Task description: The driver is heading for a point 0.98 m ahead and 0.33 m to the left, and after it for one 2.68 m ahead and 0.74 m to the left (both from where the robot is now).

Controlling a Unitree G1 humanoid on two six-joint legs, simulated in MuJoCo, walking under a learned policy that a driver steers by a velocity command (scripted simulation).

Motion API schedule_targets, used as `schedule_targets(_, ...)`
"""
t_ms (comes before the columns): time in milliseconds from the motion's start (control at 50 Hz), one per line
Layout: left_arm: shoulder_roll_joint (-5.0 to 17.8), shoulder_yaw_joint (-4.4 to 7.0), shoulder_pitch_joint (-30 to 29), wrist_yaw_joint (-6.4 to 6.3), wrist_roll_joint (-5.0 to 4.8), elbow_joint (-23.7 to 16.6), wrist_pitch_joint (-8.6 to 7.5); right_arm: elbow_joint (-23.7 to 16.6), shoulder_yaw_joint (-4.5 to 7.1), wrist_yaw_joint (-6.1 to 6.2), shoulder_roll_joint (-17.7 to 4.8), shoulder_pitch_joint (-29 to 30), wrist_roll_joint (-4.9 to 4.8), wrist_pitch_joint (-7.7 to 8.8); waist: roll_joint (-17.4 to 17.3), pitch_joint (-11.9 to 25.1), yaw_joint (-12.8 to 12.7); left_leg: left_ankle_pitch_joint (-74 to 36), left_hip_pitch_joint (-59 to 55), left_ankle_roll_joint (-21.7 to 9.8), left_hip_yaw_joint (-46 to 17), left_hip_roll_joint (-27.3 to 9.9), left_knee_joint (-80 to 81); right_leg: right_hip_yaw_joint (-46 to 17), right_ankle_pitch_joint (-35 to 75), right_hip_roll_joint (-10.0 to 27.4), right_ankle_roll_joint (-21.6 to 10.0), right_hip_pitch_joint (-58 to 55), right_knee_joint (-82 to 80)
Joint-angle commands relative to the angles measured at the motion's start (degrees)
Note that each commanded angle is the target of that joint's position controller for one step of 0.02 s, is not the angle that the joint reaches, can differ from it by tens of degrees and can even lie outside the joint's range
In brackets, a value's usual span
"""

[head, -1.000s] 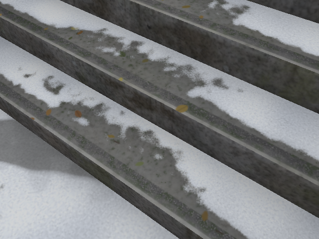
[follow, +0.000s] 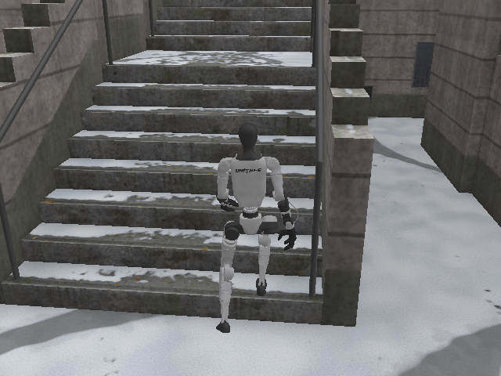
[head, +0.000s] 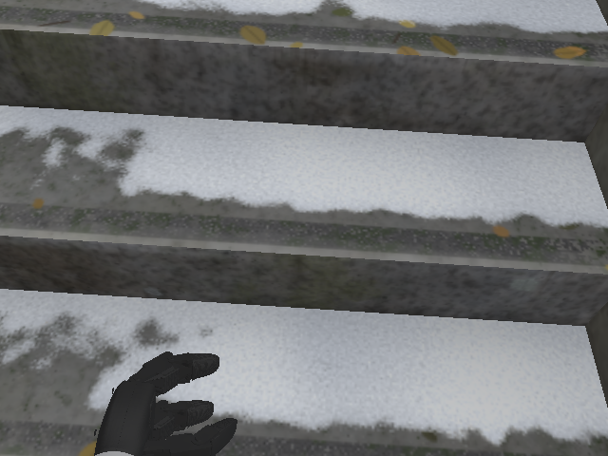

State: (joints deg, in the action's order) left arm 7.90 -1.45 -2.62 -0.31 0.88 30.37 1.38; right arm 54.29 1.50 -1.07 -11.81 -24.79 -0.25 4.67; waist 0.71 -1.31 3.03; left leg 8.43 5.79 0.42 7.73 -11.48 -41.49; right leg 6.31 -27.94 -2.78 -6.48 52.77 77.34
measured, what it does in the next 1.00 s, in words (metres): climbs, turning left: left foot 0.17 m higher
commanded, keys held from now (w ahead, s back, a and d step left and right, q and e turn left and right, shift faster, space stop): w+q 1.00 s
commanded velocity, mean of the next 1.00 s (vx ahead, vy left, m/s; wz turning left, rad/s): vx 0.50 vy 0.00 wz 0.37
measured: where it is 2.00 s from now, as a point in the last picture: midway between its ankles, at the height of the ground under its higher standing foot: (120, 43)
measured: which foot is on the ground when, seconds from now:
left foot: up 0.00-0.50, down 0.52-1.00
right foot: down 0.00-0.54, up 0.56-1.00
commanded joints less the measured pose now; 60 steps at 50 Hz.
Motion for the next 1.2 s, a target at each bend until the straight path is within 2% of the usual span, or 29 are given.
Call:
schedule_targets(20,17.7,7.99,17.7,-1.67,1.43,5.3,-0.34,-10.3,2.30,-3.15,-4.1,-0.9,2.31,1.52,5.8,21.7,-6.8,-0.7,34.7,-1.6,-16.5,12.0,-62.6,-58.1,3.7,18.2,-5.8,-45.5,-55.5)
schedule_targets(60,9.7,5.86,15.3,-0.42,2.42,11.6,-3.27,-12.2,1.03,-1.15,0.6,4.4,3.09,0.72,-1.4,5.7,-2.0,-7.6,39.6,-2.7,-13.7,10.5,-65.9,-38.7,9.1,14.9,-3.0,-29.1,-49.0)
schedule_targets(100,6.6,5.09,15.7,0.81,1.04,17.2,-5.58,-12.9,0.31,0.46,2.8,4.7,3.01,-1.26,3.4,4.0,0.2,-5.5,44.1,-4.4,-15.9,13.4,-73.9,-28.9,16.1,12.6,-1.9,-28.6,-48.7)
schedule_targets(160,2.5,4.01,22.8,1.18,-0.09,24.7,-7.32,-14.6,-0.95,1.79,6.0,8.8,2.65,-3.19,2.5,0.2,0.3,-0.8,57.9,-7.3,-20.3,14.5,-76.0,-19.1,17.7,12.0,0.1,-32.6,-50.0)
schedule_targets(220,4.0,3.58,24.9,0.02,0.35,25.4,-7.99,-15.1,-0.37,1.75,3.4,13.5,1.25,-4.35,-0.3,-1.4,-1.7,-1.5,60.9,-4.9,-14.8,16.4,-70.8,-13.5,25.3,12.7,2.4,-33.7,-55.9)
schedule_targets(300,6.0,3.03,33.3,0.62,-0.60,28.0,-10.08,-21.9,-3.20,3.04,10.1,28.1,1.05,-4.90,3.4,-4.4,-3.2,11.4,84.0,-8.3,-11.2,16.7,-88.1,-12.9,21.9,15.8,3.2,-45.2,-61.6)
schedule_targets(360,2.9,1.55,39.5,-1.21,-1.46,30.7,-8.95,-26.1,-4.66,2.31,9.0,37.7,1.74,-4.81,1.3,-5.8,-5.3,11.0,77.7,-8.1,-5.1,14.7,-68.5,-6.6,26.1,11.4,7.0,-42.3,-66.3)
schedule_targets(380,5.5,2.05,41.4,-2.27,-2.06,29.7,-8.85,-25.4,-4.15,1.76,6.2,35.8,1.33,-5.34,1.7,-4.1,-6.1,11.3,72.6,-6.8,0.1,15.0,-60.8,-5.8,35.1,11.4,5.5,-43.3,-69.5)
schedule_targets(420,8.3,2.72,42.5,-5.10,-2.74,29.7,-7.76,-25.8,-4.68,0.98,6.6,34.8,-0.08,-6.96,2.9,0.1,-5.7,15.2,62.3,-8.5,5.9,11.3,-48.7,-2.8,54.0,13.1,2.7,-50.5,-75.8)
schedule_targets(480,13.9,4.30,40.3,-6.05,-3.32,25.8,-8.37,-21.9,-3.62,1.12,4.0,25.3,-1.38,-7.99,7.3,12.6,0.6,18.7,32.9,-12.5,12.1,19.1,-31.1,1.9,118.8,18.3,3.3,-55.3,-57.5)
schedule_targets(500,15.4,4.73,35.6,-5.23,-2.83,22.8,-9.06,-20.3,-1.99,0.93,0.7,16.4,0.15,-8.29,10.4,16.9,5.0,20.7,24.4,-14.2,8.6,20.7,-27.5,0.6,129.6,21.1,3.0,-56.5,-45.6)
schedule_targets(520,18.3,5.85,32.0,-3.79,-4.37,20.2,-10.05,-18.6,-0.51,0.17,-3.4,9.8,1.81,-8.07,12.0,23.5,8.8,19.1,12.8,-16.2,3.3,21.2,-16.7,0.6,127.5,19.6,3.4,-54.8,-31.7)
schedule_targets(540,17.1,5.83,29.6,-2.14,-2.85,16.1,-10.94,-17.5,1.79,-0.09,-8.3,8.0,0.92,-7.15,3.8,24.1,9.9,25.2,-3.2,-22.0,-19.5,14.1,-5.1,0.1,88.3,10.3,4.6,-31.3,-6.6)
schedule_targets(560,15.2,6.22,20.7,0.73,-0.71,12.3,-11.73,-18.1,4.15,1.22,-12.6,12.3,1.44,-7.87,-11.3,27.6,10.0,26.9,-3.6,-28.9,-57.9,0.8,20.0,-4.2,23.0,-5.9,7.2,-16.7,28.7)
schedule_targets(580,11.6,6.21,20.1,1.58,2.28,8.2,-11.69,-17.8,4.47,1.88,-10.8,15.5,1.04,-7.05,-0.5,25.7,4.4,33.6,-1.4,-27.2,-62.5,-0.3,24.1,-16.0,22.5,-1.3,4.2,-8.9,41.5)
schedule_targets(640,0.0,1.97,15.9,-1.68,2.51,0.7,-8.78,-7.5,1.96,2.40,-1.1,12.2,2.67,-2.40,7.8,-0.6,-5.3,22.2,20.0,-19.8,-44.9,5.3,21.6,-13.0,17.9,2.3,1.9,5.4,47.0)
schedule_targets(680,-4.4,-0.23,19.1,-3.04,2.87,1.3,-6.32,-5.0,0.94,1.32,0.8,11.0,2.60,-0.97,5.7,-3.4,-8.9,8.6,24.2,-14.6,-30.1,8.9,19.2,-12.4,17.1,4.1,0.8,9.3,48.3)
schedule_targets(700,-3.5,-0.24,17.8,-3.33,2.35,0.6,-5.26,-4.2,1.21,0.39,-0.7,9.9,2.54,-0.04,5.3,-4.6,-9.2,2.9,25.6,-12.9,-26.1,10.0,18.7,-10.5,16.5,4.8,1.4,10.6,43.0)
schedule_targets(740,-4.0,-0.67,11.7,-4.54,1.86,-1.0,-4.52,-2.4,1.12,-1.05,-2.7,5.0,2.71,2.14,1.8,-2.8,-6.8,-8.3,22.8,-12.0,-25.6,9.7,18.7,-5.8,14.1,4.0,2.1,17.0,50.3)
schedule_targets(780,-7.2,-2.10,4.3,-4.69,2.80,-4.5,-4.17,0.2,1.00,-1.01,-3.9,-1.0,2.84,2.68,-4.3,-0.9,-4.4,-0.5,13.0,-13.0,-29.9,7.2,20.2,-6.8,10.3,5.7,1.3,31.0,62.5)
schedule_targets(840,-7.5,-3.58,-8.7,-3.84,3.34,-8.6,-3.88,1.8,1.06,0.05,-4.9,-4.1,2.06,1.56,-0.8,-4.2,-1.2,6.3,15.1,-10.2,-30.9,9.8,25.3,-2.6,5.6,6.0,1.9,32.4,50.7)
schedule_targets(920,-5.5,-2.59,-11.9,-1.07,2.89,-10.4,-3.26,0.0,3.23,4.08,-7.5,-7.2,0.39,-0.57,-2.1,7.2,1.0,-41.0,4.5,-13.2,-25.4,5.8,31.7,2.2,2.8,4.9,1.9,6.3,17.1)
schedule_targets(940,-7.7,-2.92,-5.9,-0.90,1.99,-7.4,-2.68,-1.3,3.38,4.21,-7.0,-4.3,1.14,-1.18,-5.6,12.0,-2.2,-59.8,3.0,-12.7,-20.2,6.5,27.1,2.8,1.5,2.9,0.9,-3.4,11.1)
schedule_targets(980,-2.0,0.08,5.0,-1.45,-0.73,-3.6,-3.09,-6.6,4.98,3.34,-9.5,1.4,0.62,-0.43,-11.0,21.2,-7.7,-86.2,2.1,-12.7,-23.2,5.0,15.7,0.2,2.0,0.0,0.0,-27.3,-6.8)
schedule_targets(1020,7.6,4.39,16.7,-2.32,1.44,0.9,-4.16,-10.8,6.25,0.89,-11.9,7.8,-0.14,3.26,-7.4,25.7,-15.1,-72.6,8.6,-11.3,-23.3,9.3,-8.8,-10.0,-0.5,2.7,-1.6,-45.5,-25.1)
schedule_targets(1040,13.8,6.18,18.0,-2.49,2.40,1.7,-4.88,-16.2,4.38,-0.72,-1.9,8.1,-0.63,3.38,16.4,27.7,-11.6,0.7,30.4,-5.4,-19.4,21.3,-38.4,-47.0,14.7,24.5,-11.4,-56.3,-42.9)
schedule_targets(1060,10.0,6.32,14.7,-2.62,0.37,2.4,-3.21,-16.0,4.78,-1.40,-4.5,5.6,3.39,2.49,10.6,28.3,-8.0,3.8,33.8,-5.2,-20.4,17.8,-54.3,-58.3,1.0,25.6,-11.8,-49.9,-51.6)
schedule_targets(1100,1.9,4.84,9.0,-2.71,0.20,7.6,-3.81,-16.6,3.64,-1.04,-0.9,8.1,5.11,0.04,-1.3,8.2,-3.5,-2.0,42.9,-5.4,-13.8,13.9,-60.4,-42.1,-15.5,22.5,-9.0,-34.2,-49.3)
schedule_targets(1200,-2.3,3.59,18.3,-1.80,1.82,19.6,-8.04,-20.7,-0.02,0.63,6.3,12.4,2.70,-3.38,1.9,-3.9,0.8,3.1,57.1,-6.7,-17.3,12.7,-67.7,-17.7,-1.9,20.8,-0.3,-26.8,-54.7)
Keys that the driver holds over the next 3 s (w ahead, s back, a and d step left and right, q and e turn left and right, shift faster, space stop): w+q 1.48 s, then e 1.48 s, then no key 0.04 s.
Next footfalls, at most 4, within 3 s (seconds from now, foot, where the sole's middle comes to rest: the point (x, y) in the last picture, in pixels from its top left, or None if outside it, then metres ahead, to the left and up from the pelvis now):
0.52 left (267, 392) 0.46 0.05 -0.46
1.02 right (297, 172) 0.80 -0.01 -0.29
1.52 left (107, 150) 0.86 0.34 -0.29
1.98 right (132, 1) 1.06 0.28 -0.12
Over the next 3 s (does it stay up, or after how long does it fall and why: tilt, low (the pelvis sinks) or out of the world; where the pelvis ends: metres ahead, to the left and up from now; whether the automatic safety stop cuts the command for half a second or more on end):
stays up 1.03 0.34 0.63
